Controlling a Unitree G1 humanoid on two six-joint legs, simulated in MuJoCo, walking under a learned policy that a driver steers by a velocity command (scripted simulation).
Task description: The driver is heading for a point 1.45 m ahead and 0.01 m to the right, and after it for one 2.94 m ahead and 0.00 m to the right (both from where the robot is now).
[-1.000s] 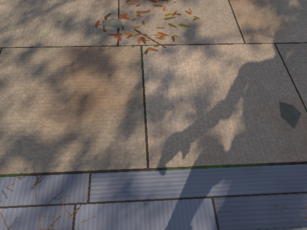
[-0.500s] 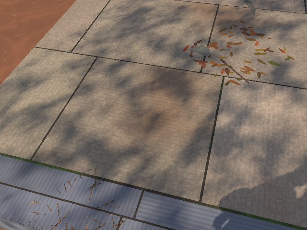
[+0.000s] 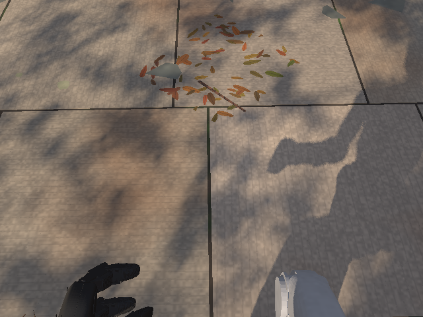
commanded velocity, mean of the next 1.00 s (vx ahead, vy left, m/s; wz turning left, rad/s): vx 0.50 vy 0.00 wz -0.01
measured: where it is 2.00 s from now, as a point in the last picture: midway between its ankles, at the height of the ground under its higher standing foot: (263, 141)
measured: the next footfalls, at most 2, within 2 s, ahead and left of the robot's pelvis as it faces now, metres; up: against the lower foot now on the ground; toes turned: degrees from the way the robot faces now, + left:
right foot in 0.08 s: +0.26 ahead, -0.11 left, +0.16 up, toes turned -6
left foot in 0.62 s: +0.65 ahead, -0.08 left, +0.16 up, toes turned -13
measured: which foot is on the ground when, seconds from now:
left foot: down 0.00-0.10, up 0.12-0.60, down 0.62-1.00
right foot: up 0.00-0.06, down 0.08-0.64, up 0.66-1.00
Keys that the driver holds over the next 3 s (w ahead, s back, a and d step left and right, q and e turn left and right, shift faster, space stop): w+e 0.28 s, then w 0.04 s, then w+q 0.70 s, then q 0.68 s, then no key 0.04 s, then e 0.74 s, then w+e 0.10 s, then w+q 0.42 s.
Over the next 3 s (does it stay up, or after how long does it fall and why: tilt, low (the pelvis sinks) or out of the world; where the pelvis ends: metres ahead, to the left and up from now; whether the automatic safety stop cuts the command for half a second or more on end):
stays up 1.09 -0.16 0.17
